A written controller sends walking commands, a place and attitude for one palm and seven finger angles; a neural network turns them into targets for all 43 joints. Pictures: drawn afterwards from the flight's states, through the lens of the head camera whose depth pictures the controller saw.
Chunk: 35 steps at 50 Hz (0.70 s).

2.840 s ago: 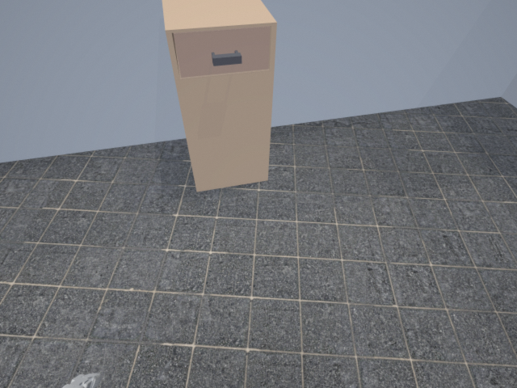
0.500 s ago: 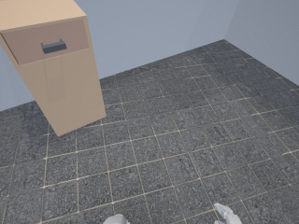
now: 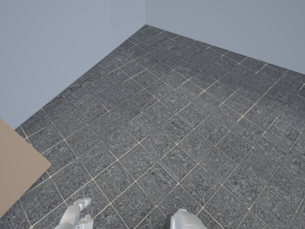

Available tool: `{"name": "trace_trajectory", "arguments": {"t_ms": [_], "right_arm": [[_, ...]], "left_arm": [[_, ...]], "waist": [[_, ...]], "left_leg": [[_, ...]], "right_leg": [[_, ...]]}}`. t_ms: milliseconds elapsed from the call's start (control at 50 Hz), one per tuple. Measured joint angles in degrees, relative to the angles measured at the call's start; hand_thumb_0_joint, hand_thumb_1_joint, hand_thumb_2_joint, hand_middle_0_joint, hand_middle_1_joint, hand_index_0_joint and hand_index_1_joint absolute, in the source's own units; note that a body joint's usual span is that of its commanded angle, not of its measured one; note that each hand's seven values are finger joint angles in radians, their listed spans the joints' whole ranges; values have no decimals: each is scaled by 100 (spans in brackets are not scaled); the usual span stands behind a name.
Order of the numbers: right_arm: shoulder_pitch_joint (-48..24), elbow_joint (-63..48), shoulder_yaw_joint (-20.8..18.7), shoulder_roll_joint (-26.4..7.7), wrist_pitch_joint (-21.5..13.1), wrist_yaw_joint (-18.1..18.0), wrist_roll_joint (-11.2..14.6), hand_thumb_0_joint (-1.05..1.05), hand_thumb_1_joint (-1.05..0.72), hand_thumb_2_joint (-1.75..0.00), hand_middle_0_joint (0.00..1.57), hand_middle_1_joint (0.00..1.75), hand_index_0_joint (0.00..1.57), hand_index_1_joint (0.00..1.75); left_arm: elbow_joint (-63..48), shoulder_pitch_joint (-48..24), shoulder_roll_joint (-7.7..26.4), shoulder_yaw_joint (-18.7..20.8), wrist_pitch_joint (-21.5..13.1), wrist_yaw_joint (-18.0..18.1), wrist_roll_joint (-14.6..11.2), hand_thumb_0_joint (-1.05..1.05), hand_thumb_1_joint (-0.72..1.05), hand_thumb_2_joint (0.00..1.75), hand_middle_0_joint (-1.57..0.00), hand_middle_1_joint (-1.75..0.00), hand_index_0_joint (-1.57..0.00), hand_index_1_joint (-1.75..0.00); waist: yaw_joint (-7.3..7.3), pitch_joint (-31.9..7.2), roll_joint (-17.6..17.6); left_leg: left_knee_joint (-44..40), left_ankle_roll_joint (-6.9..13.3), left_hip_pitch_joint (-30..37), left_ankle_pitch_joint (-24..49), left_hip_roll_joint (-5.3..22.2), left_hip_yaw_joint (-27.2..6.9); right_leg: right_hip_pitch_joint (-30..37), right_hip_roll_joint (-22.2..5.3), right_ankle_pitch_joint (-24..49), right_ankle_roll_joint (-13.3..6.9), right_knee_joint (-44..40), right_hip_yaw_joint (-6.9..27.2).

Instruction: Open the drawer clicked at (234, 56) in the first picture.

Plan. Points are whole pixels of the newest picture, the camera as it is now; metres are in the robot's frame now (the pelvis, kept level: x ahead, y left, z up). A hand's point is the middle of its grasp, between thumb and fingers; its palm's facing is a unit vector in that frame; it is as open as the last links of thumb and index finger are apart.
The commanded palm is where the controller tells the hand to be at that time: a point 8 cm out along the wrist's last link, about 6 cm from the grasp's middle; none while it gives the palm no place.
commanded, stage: walk to a spot facing it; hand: left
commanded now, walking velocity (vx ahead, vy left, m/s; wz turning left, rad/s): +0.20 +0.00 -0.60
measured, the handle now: out of the picture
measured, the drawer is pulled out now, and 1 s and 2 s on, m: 0.00 0.00 0.00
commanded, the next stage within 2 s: turn to face it in 0.04 s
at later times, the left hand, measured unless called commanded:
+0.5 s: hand (85, 211) +0.20 +0.21 -0.18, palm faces +0.09 -0.98 -0.15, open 7.3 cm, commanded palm none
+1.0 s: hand (79, 208) +0.20 +0.22 -0.14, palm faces +0.30 -0.91 -0.28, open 7.4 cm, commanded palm none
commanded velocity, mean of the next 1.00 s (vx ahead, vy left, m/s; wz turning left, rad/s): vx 0.02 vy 0.00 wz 0.47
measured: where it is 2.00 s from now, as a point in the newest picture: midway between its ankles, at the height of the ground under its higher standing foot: outside the picture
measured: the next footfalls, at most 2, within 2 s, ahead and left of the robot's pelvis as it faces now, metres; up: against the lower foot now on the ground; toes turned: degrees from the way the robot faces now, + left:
right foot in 0.04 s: +0.16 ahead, -0.11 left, +0.00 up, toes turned -8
left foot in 0.42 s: +0.23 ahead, +0.11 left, +0.00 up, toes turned +6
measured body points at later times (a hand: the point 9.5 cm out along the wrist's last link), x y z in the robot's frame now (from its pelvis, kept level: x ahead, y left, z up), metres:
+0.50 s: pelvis +0.14 +0.03 +0.00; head +0.14 +0.06 +0.45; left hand +0.20 +0.26 -0.16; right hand +0.20 -0.21 -0.13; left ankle +0.19 +0.11 -0.73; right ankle +0.12 -0.10 -0.71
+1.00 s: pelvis +0.14 -0.01 +0.00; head +0.18 -0.02 +0.45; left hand +0.19 +0.27 -0.12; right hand +0.26 -0.26 -0.15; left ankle +0.19 +0.11 -0.72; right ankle +0.17 -0.14 -0.73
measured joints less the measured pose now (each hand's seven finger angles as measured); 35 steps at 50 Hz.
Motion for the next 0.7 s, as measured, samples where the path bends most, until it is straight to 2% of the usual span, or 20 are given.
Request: {"name": "trace_trajectory", "arguments": {"t_ms": [20, 40, 60, 100, 120, 160, 220, 280, 340, 400, 420, 460, 500, 540, 580, 640, 700], "right_arm": [[74, 3, 13, 32, 30, 19, 15, 1, -91, -90, 20, 30, 20, 30], [169, -11, 34, 94, 70, 51, 53, 1, -91, -90, 20, 30, 20, 30], [110, -5, 53, 111, 135, 65, 90, 1, -91, -90, 20, 30, 20, 30], [-192, -45, 51, 90, 236, 31, 124, 1, -91, -90, 20, 30, 20, 30], [-373, -100, 41, 74, 260, 17, 118, 1, -91, -90, 20, 30, 20, 30], [-758, -269, 27, 38, 290, -2, 83, 1, -91, -90, 20, 30, 20, 30], [-1250, -556, 27, 16, 257, -25, 50, 1, -91, -90, 20, 30, 20, 30], [-1532, -680, 47, 27, 223, -25, 51, 1, -91, -90, 20, 30, 20, 30], [-1608, -628, 83, 75, 225, -8, 84, 1, -91, -90, 20, 30, 20, 30], [-1545, -507, 132, 132, 247, 26, 99, 0, -91, -90, 20, 30, 20, 30], [-1495, -487, 130, 134, 244, 30, 102, 0, -92, -90, 20, 30, 20, 30], [-1460, -440, 123, 175, 272, 44, 73, 0, -93, -90, 20, 30, 20, 30], [-1470, -458, 138, 189, 311, 44, 36, 0, -93, -90, 20, 30, 20, 30], [-1471, -497, 140, 188, 323, 26, 30, 0, -93, -90, 20, 30, 21, 30], [-1460, -523, 138, 182, 323, 17, 44, 0, -93, -90, 20, 30, 21, 30], [-1427, -558, 113, 158, 320, 15, 70, 0, -92, -90, 20, 30, 21, 30], [-1390, -582, 66, 120, 342, 22, 80, 1, -92, -90, 20, 30, 21, 30]], "left_arm": [[-32, -16, 3, -29, -77, -6, 4, 0, 92, 90, -19, -30, -19, -30], [-77, -4, 46, -60, -177, -10, 5, 0, 91, 90, -20, -30, -19, -30], [-86, -13, 44, -66, -276, 23, -34, 0, 91, 90, -20, -30, -20, -30], [-75, 52, 5, -103, -340, 92, -119, 0, 91, 90, -20, -30, -20, -30], [-51, 133, -14, -121, -332, 123, -142, 0, 91, 89, -20, -30, -20, -30], [48, 333, -53, -146, -301, 186, -148, 0, 91, 89, -20, -30, -20, -30], [254, 582, -100, -117, -272, 295, -122, 0, 92, 89, -20, -30, -20, -30], [410, 713, -66, -115, -256, 349, -98, -1, 93, 89, -20, -30, -20, -30], [528, 783, -55, -158, -241, 373, -84, -1, 93, 89, -20, -30, -20, -30], [564, 844, -69, -187, -214, 392, -93, 0, 92, 89, -20, -30, -20, -30], [558, 878, -81, -188, -191, 401, -102, 0, 92, 89, -20, -30, -20, -30], [555, 906, -60, -154, -111, 415, -129, 0, 92, 89, -20, -30, -20, -30], [562, 942, -54, -126, -29, 424, -119, 0, 92, 89, -20, -30, -20, -30], [592, 970, -40, -87, 12, 399, -94, 0, 92, 89, -20, -30, -20, -30], [610, 1005, -9, -49, 26, 381, -88, 0, 92, 89, -20, -30, -20, -30], [607, 1054, 48, 0, 61, 383, -91, 0, 92, 89, -20, -30, -20, -30], [575, 1054, 106, 44, 111, 398, -96, 0, 91, 90, -20, -30, -20, -30]], "waist": [[-1, 13, 6], [10, -27, -89], [53, 13, -96], [73, 146, -37], [83, 170, -12], [103, 137, 34], [98, -3, 89], [157, -173, 139], [253, -329, 140], [359, -438, 105], [381, -477, 104], [425, -507, -74], [472, -474, -164], [471, -420, -192], [477, -377, -214], [466, -345, -205], [428, -328, -157]], "left_leg": [[452, -43, -85, -179, 158, -2], [1224, -33, -356, -290, 286, -121], [2297, -54, -795, -474, 365, -530], [4060, -52, -1665, -446, 258, -1424], [4536, -58, -2027, -255, 207, -1692], [4764, -84, -2634, 126, 189, -1987], [4258, -101, -3270, 491, 161, -2211], [3514, -74, -3475, 800, 81, -2260], [2498, -28, -3196, 895, -71, -2198], [1432, 26, -2614, 1127, -248, -2103], [1079, 79, -2388, 1285, -293, -2078], [1021, 506, -2326, 1029, -502, -2084], [968, 687, -2315, 1014, -633, -2080], [704, 733, -2236, 1175, -739, -2114], [388, 767, -2130, 1336, -835, -2155], [24, 793, -2019, 1532, -940, -2249], [-140, 796, -1985, 1634, -1013, -2396]], "right_leg": [[256, 99, 37, -85, -283, -82], [444, 102, 394, -237, -486, -61], [360, 149, 427, -311, -232, -37], [425, 284, 46, -328, 43, 29], [540, 354, -55, -309, -25, 79], [773, 476, -13, -220, -342, 199], [1037, 563, 134, -205, -791, 326], [1279, 579, 148, -159, -1067, 342], [1545, 544, 47, -75, -1198, 245], [1753, 476, -194, 50, -1098, 51], [1765, 448, -330, 104, -957, -31], [1646, 252, -777, 236, -509, -89], [1282, 189, -1438, 344, 421, 105], [875, 159, -1502, 410, 1386, 308], [582, 99, -1301, 478, 1929, 455], [349, -1, -1051, 584, 2164, 596], [309, -60, -989, 662, 2024, 688]]}}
